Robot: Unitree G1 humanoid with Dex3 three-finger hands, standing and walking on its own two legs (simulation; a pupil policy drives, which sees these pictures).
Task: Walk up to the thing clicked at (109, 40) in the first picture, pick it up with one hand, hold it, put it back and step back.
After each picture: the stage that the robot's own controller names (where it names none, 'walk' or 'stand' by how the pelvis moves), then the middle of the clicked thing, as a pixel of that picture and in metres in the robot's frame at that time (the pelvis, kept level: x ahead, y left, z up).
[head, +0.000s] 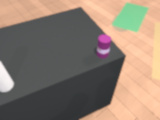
stand; (103, 46) +0.64 -0.09 -0.10
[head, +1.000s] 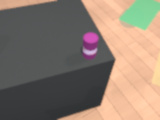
rise first; (90, 46) +0.56 -0.01 -0.06
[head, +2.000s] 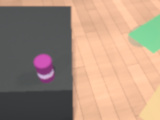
stand; (44, 69) +0.42 +0.18 -0.06
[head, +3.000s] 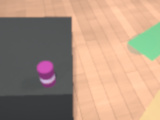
stand; (47, 74) +0.45 +0.17 -0.10
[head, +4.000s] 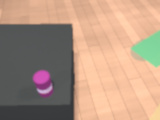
stand; (43, 84) +0.41 +0.19 -0.10
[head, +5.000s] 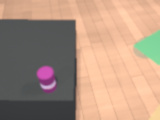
stand; (47, 80) +0.42 +0.18 -0.10
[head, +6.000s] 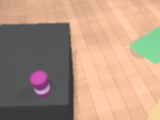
stand; (41, 85) +0.40 +0.20 -0.10
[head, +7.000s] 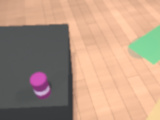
stand; (41, 86) +0.40 +0.20 -0.10
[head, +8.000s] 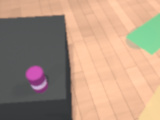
rise first; (37, 80) +0.41 +0.22 -0.10
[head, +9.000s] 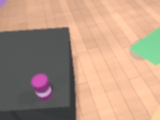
rise first; (42, 87) +0.40 +0.21 -0.10
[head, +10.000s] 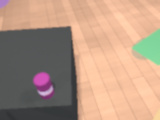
go down; (44, 86) +0.40 +0.21 -0.10
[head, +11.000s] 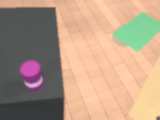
go down; (32, 76) +0.40 +0.19 -0.04
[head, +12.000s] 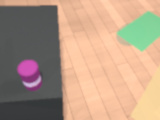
approach; (30, 76) +0.39 +0.20 -0.04
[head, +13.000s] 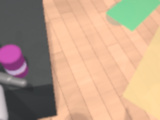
close; (14, 63) +0.42 +0.21 -0.01
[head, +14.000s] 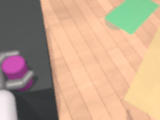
close; (18, 74) +0.39 +0.19 -0.01
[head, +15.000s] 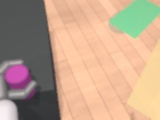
lift; (21, 83) +0.35 +0.19 -0.01
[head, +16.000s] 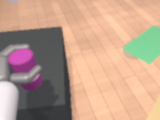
lift; (26, 70) +0.34 +0.18 +0.13
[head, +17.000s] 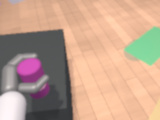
hold; (34, 79) +0.32 +0.17 +0.10
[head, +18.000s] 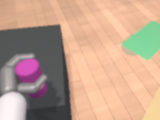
crouch; (32, 79) +0.33 +0.17 +0.09
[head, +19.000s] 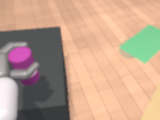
crouch; (25, 66) +0.37 +0.20 +0.10
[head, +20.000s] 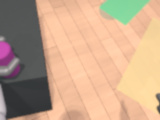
lower; (4, 60) +0.43 +0.22 -0.01
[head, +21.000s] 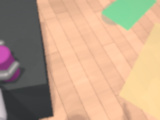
lower; (4, 64) +0.41 +0.22 +0.00
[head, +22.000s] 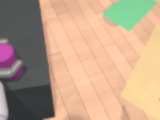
lower; (7, 62) +0.42 +0.22 +0.00
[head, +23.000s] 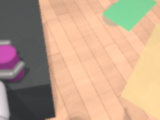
lower; (9, 64) +0.42 +0.21 +0.00
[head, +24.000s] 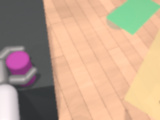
loosen; (22, 69) +0.40 +0.18 +0.00
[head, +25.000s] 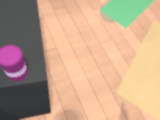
rise; (14, 64) +0.40 +0.19 +0.00
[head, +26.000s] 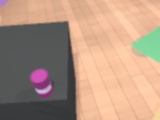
sink last; (42, 84) +0.40 +0.20 -0.05
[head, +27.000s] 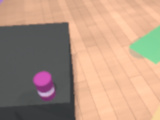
stand; (45, 86) +0.38 +0.18 -0.05
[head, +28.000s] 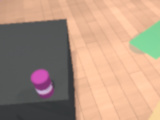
stand; (43, 84) +0.39 +0.19 -0.05
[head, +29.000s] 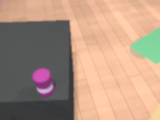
stand; (44, 83) +0.39 +0.20 -0.05
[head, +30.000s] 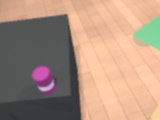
sink last; (44, 81) +0.40 +0.19 -0.05
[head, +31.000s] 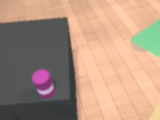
sink last; (44, 84) +0.38 +0.19 -0.05
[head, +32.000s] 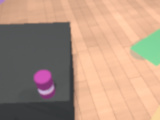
stand; (45, 84) +0.39 +0.19 -0.05
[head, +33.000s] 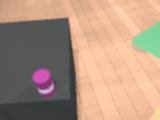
stand; (44, 83) +0.39 +0.19 -0.05
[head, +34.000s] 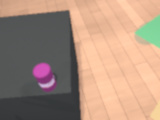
stand; (45, 78) +0.40 +0.19 -0.05
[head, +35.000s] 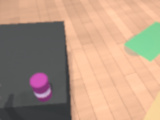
rise; (41, 87) +0.38 +0.19 -0.07
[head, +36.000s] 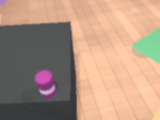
stand; (46, 85) +0.39 +0.20 -0.06
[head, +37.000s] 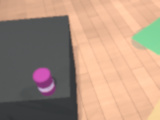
stand; (45, 82) +0.39 +0.19 -0.06
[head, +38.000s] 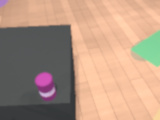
stand; (46, 87) +0.39 +0.19 -0.06
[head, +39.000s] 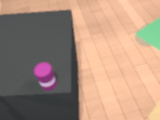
stand; (46, 77) +0.40 +0.19 -0.06
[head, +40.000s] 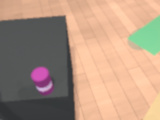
stand; (43, 81) +0.40 +0.19 -0.07
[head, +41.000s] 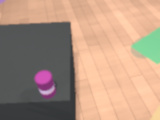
stand; (46, 85) +0.39 +0.19 -0.07
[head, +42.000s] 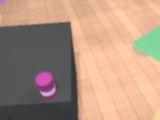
stand; (47, 86) +0.39 +0.19 -0.07
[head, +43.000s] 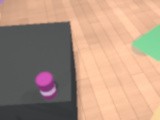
stand; (47, 86) +0.39 +0.19 -0.08
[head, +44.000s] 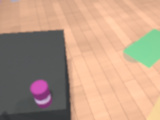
stand; (41, 94) +0.37 +0.20 -0.09
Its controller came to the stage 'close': yes
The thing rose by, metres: 0.21
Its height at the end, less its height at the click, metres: +0.00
